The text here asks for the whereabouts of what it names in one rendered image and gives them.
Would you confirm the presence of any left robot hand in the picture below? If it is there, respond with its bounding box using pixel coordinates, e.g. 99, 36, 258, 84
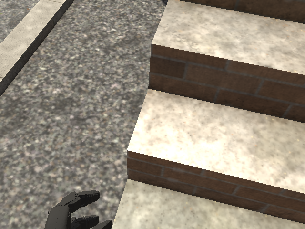
44, 190, 112, 229

